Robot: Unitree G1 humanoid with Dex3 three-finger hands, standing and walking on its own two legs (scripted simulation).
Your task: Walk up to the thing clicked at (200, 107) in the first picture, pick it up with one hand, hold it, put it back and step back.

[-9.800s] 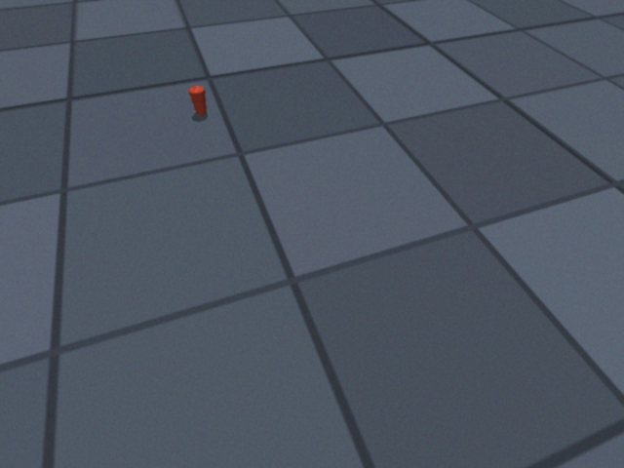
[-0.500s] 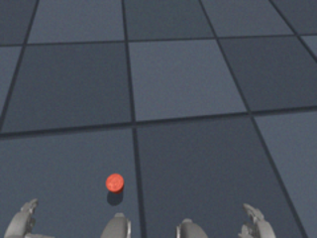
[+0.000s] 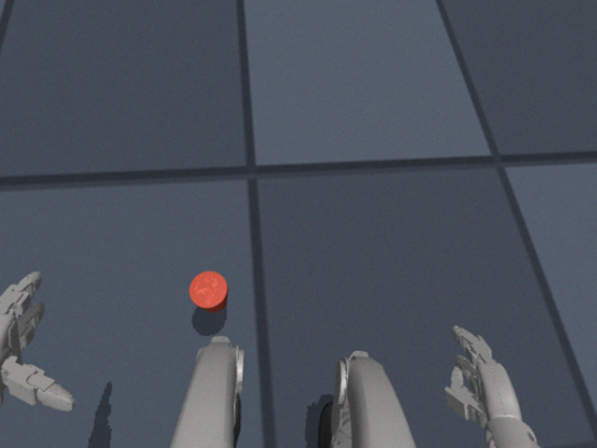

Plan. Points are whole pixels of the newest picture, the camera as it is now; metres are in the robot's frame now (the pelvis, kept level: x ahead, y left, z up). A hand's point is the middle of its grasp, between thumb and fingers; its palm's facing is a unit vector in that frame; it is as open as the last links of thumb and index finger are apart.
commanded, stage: go down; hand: left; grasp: from the side
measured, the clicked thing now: (212, 295) +0.40 +0.20 -0.52
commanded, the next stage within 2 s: approach in 1.90 s
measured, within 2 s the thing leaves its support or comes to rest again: neither
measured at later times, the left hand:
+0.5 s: hand (60, 307) +0.29 +0.36 -0.15, palm faces +0.13 -0.97 -0.21, open 17.0 cm
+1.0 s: hand (63, 295) +0.31 +0.38 -0.18, palm faces +0.13 -0.98 -0.18, open 17.0 cm
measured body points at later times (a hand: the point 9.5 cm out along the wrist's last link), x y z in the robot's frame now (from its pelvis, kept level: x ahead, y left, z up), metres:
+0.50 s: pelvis -0.04 +0.00 -0.10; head +0.16 +0.03 +0.30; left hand +0.28 +0.41 -0.13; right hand +0.13 -0.28 -0.21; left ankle +0.05 +0.13 -0.55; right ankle +0.03 -0.13 -0.55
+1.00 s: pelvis -0.05 +0.00 -0.16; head +0.16 +0.04 +0.24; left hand +0.30 +0.43 -0.17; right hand +0.12 -0.28 -0.27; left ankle +0.05 +0.13 -0.55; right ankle +0.03 -0.13 -0.55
